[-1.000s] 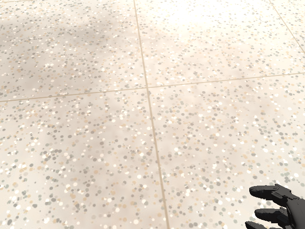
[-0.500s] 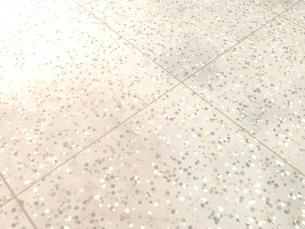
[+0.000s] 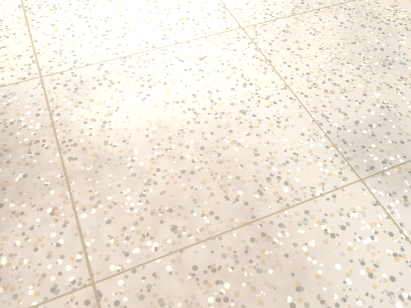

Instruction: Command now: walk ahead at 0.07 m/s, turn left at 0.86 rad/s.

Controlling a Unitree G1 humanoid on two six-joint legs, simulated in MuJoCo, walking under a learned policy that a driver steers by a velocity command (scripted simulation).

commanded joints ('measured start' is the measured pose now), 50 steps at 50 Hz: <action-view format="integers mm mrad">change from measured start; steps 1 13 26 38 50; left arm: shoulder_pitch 108 -4 -1 308 317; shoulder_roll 102 164 259 246 71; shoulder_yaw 30 46 58 69 29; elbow -30 -47 -61 54 47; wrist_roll -3 -22 -10 -19 -58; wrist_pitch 25 2 -18 -105 -126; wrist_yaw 4 10 21 -36 -58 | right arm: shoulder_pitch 12 0 -64 -220 259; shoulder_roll -155 -206 -214 -140 -334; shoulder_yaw -45 -70 -51 1 -28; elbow -73 -100 -111 -113 -19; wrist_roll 1 -14 -48 -36 -75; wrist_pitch -12 14 -3 -37 -117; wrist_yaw -1 -1 42 72 -1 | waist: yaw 50 -22 23 130 -155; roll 7 137 -130 -128 324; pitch -178 -151 -112 -10 -412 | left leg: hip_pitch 163 280 -288 -449 898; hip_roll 239 189 29 120 585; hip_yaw -390 -622 -157 -130 -569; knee -193 -213 629 474 -179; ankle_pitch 118 -263 -226 -65 -805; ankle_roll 39 -5 -162 -180 -22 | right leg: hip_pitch -23 -68 400 517 -261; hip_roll -8 41 -264 -262 4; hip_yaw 22 103 340 177 -60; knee -94 -395 -1066 -1134 -83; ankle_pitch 71 102 -229 -140 -85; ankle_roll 18 -5 -146 -185 -163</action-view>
